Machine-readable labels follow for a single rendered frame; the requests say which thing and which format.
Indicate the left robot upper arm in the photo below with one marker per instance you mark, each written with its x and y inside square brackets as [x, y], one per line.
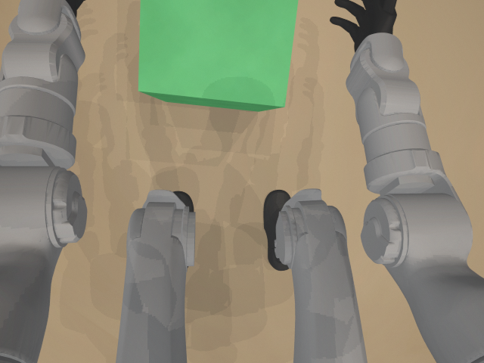
[41, 210]

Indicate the right robot upper arm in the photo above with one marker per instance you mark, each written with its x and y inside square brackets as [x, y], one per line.
[424, 240]

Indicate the left robot forearm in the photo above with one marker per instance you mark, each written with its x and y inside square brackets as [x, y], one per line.
[38, 85]

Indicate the carton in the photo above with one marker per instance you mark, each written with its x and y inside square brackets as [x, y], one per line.
[231, 54]

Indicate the robot left hand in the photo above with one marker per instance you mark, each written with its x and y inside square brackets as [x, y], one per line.
[74, 4]

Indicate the robot right hand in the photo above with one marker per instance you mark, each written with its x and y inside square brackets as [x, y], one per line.
[379, 17]

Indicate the left robot thigh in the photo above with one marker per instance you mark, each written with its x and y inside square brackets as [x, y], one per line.
[152, 324]

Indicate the left robot shin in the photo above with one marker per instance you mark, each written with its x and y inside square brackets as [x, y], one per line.
[136, 220]

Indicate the right robot forearm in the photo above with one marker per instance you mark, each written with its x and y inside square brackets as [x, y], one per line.
[393, 130]

